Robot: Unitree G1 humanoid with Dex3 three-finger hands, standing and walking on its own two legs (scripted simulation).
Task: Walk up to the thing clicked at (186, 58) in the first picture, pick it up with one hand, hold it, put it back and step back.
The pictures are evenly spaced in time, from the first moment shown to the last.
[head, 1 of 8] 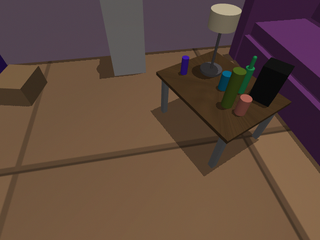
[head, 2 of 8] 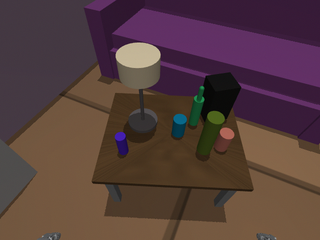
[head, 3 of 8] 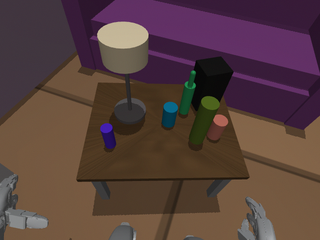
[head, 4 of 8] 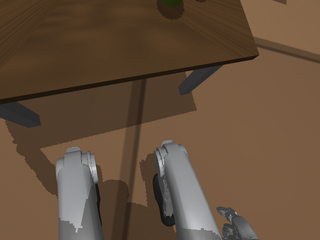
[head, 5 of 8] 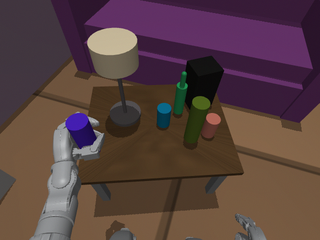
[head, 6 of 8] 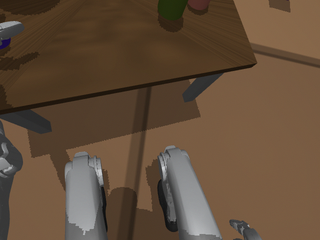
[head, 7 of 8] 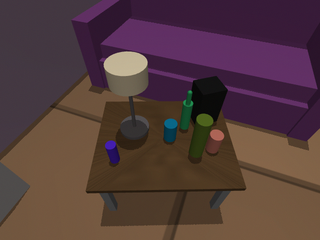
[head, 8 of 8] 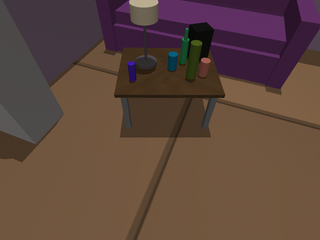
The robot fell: no
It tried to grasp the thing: yes
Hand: left
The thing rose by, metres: 0.34
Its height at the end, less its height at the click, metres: +0.00
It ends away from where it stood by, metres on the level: 0.01
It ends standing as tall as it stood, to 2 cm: yes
